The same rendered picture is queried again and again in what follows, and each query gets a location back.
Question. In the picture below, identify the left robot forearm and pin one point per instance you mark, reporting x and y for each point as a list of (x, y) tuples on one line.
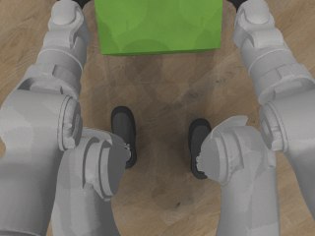
[(62, 58)]

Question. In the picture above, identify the right robot forearm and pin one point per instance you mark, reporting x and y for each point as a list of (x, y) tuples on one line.
[(268, 60)]

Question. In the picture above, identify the robot right hand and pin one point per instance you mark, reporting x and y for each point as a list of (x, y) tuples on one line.
[(236, 3)]

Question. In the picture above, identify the robot right upper arm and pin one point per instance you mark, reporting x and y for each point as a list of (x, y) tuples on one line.
[(287, 124)]

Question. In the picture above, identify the robot left upper arm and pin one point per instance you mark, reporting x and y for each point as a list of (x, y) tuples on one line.
[(37, 127)]

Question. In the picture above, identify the carton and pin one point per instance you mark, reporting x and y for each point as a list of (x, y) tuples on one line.
[(154, 27)]

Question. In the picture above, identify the robot left hand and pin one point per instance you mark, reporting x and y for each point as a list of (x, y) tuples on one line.
[(81, 2)]

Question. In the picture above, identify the left robot thigh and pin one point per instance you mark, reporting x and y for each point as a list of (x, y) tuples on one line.
[(87, 178)]

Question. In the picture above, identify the robot left foot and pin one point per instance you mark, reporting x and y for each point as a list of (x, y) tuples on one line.
[(123, 125)]

